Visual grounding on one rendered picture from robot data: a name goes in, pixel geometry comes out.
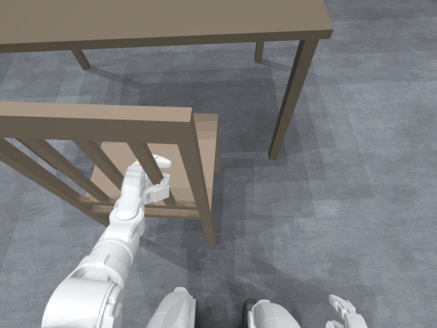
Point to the robot left upper arm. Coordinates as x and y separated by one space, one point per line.
86 303

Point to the robot left thigh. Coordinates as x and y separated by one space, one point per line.
176 310

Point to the chair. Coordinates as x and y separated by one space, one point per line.
128 133

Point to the right robot hand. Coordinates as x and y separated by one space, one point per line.
347 312

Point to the left robot forearm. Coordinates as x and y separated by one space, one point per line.
113 254

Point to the left robot hand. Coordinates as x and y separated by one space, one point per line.
136 180

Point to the table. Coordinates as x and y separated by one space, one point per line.
76 25

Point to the left robot shin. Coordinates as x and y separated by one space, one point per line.
180 289

